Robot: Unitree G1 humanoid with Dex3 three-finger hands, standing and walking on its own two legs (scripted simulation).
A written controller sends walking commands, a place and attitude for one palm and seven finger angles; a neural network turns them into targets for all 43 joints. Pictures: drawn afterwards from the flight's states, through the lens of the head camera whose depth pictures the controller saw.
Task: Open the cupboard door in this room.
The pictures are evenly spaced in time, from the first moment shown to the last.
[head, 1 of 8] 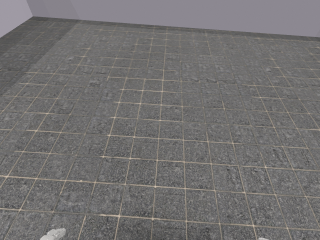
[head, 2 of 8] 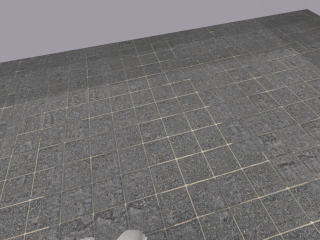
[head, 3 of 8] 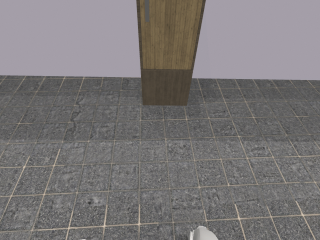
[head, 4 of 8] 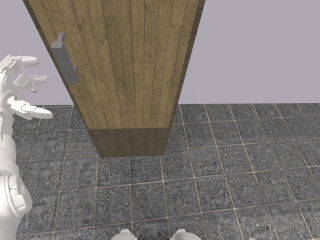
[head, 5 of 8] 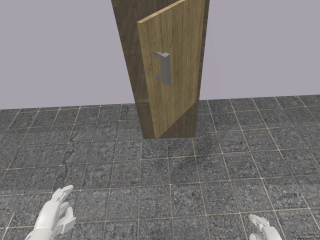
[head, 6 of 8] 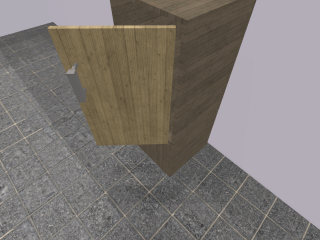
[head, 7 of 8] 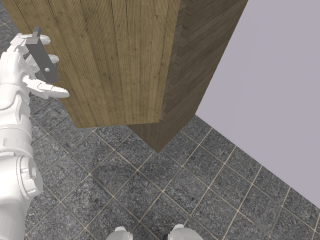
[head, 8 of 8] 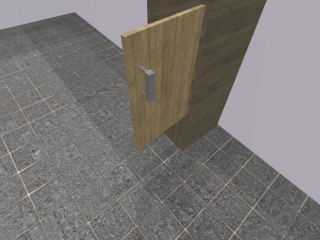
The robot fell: no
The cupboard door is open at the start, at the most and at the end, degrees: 0 98 94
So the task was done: yes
